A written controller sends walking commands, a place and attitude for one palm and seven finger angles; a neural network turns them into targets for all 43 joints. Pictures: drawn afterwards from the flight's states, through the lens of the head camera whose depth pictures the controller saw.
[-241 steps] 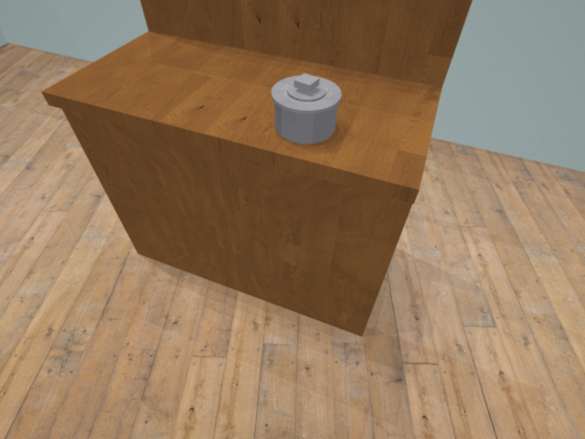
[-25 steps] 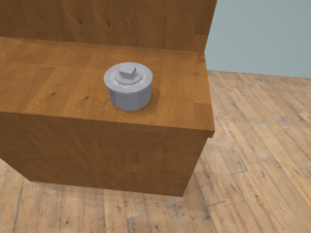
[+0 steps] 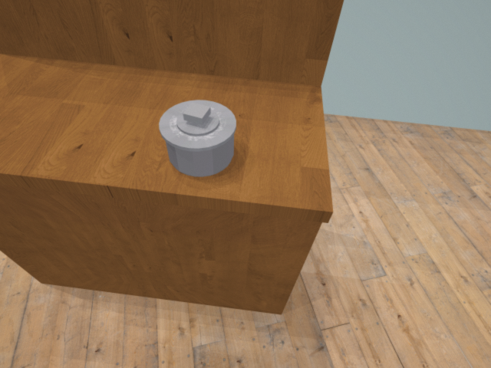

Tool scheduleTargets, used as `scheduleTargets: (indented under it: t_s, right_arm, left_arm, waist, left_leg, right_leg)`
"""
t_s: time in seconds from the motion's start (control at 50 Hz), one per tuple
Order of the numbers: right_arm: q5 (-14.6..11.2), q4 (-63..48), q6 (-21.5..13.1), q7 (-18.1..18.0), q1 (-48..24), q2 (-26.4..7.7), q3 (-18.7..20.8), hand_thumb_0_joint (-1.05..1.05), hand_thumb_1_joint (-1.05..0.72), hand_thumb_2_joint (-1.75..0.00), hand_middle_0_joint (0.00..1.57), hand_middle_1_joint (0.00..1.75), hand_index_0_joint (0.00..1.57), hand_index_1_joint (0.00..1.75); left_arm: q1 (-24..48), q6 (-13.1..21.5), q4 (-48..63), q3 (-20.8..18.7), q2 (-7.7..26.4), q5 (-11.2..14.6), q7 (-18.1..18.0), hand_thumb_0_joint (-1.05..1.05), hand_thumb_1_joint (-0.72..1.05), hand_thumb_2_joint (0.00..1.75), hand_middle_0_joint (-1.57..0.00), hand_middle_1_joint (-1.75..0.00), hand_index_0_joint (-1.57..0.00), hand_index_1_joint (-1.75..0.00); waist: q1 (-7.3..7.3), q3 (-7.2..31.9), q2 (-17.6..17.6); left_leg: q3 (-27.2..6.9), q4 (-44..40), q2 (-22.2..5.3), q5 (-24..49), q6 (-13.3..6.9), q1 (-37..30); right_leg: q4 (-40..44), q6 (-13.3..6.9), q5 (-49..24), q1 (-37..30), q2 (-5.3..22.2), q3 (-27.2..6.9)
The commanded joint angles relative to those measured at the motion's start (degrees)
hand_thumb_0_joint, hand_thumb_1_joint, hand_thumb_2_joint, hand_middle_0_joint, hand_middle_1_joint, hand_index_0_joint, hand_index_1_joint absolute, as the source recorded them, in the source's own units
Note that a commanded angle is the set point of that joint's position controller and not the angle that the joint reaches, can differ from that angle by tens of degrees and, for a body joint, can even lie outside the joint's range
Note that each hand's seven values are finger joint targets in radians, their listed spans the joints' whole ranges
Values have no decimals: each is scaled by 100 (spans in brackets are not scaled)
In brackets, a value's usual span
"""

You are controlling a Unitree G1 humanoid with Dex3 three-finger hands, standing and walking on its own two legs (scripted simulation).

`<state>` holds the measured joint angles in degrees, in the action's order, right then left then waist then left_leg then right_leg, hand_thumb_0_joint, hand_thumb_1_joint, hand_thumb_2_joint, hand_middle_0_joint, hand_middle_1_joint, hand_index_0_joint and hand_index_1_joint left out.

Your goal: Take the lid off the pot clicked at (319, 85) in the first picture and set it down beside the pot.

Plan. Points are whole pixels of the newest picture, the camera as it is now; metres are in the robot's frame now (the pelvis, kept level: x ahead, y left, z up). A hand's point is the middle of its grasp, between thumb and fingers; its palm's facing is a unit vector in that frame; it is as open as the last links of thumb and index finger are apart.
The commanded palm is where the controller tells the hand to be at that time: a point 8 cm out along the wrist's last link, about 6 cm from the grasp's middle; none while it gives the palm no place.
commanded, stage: look again from close up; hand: left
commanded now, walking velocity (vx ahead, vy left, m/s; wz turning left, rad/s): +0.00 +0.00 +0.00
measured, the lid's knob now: (197, 113) +0.55 +0.14 +0.11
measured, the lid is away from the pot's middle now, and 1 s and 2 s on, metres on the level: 0.00 0.00 0.00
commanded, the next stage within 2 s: shuffle to correct the standing spot in 0.38 s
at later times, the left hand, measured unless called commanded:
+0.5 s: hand out of the picture -0.01 +0.17 -0.17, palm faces +0.04 -0.98 -0.19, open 7.4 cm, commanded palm none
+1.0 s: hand out of the picture +0.07 +0.21 -0.17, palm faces +0.03 -0.98 -0.18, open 7.4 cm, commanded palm none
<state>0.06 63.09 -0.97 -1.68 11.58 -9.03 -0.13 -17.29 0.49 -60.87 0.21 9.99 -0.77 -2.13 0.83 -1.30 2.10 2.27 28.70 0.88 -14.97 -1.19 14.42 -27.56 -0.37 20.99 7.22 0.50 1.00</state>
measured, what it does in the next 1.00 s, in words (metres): lifts its right foot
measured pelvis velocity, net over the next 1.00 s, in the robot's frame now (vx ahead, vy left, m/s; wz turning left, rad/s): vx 0.05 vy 0.03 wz -0.02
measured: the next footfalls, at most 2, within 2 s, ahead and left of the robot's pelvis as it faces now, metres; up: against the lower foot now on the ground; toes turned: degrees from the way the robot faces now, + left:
right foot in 1.24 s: +0.19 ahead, -0.09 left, +0.00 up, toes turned -4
left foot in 1.64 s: +0.07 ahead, +0.11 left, +0.00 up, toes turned +1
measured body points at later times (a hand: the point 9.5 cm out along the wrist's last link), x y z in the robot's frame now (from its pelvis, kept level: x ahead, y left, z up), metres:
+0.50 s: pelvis +0.00 -0.01 +0.00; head +0.02 +0.00 +0.45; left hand -0.01 +0.22 -0.16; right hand +0.03 -0.24 -0.15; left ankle +0.00 +0.11 -0.74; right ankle -0.07 -0.11 -0.74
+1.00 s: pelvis +0.05 +0.03 +0.01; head +0.09 +0.05 +0.45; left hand +0.07 +0.27 -0.16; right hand +0.03 -0.18 -0.14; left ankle +0.02 +0.10 -0.74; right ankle +0.02 -0.08 -0.65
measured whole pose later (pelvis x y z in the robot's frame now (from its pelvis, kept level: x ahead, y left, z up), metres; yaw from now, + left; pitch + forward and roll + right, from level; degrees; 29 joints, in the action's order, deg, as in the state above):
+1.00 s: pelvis +0.05 +0.03 +0.01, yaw -1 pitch +2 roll +1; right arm 1.0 60.5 -3.2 -1.8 19.7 -6.4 -0.5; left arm -15.0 -0.9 -58.8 -3.3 10.5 -1.5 -0.5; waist 0.3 -3.7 2.8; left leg 6.9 22.0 3.1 -15.1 -4.8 8.8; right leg -65.7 -1.5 22.7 29.5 2.8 2.0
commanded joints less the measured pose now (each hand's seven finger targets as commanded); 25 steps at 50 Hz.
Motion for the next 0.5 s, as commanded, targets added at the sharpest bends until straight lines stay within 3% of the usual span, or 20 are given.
scheduleTargets:
  t_s: [0.0,0.48]
  right_arm:
    - [-8,-218,-105,-34,225,-636,113,0,-90,-90,20,30,20,30]
    - [-1,-81,-97,-50,353,-607,105,0,-90,-90,20,30,20,30]
  left_arm:
    - [-476,94,155,-112,650,3,-48,0,90,90,-20,-30,-20,-30]
    - [-573,113,67,-142,583,12,-26,0,90,90,-20,-30,-20,-30]
  waist:
    - [-20,29,-107]
    - [16,20,-97]
  left_leg:
    - [-571,-316,-569,1558,-100,-479]
    - [-557,-387,-558,1418,-67,-519]
  right_leg:
    - [476,-127,-1838,409,546,-465]
    - [634,-159,-1763,256,575,-461]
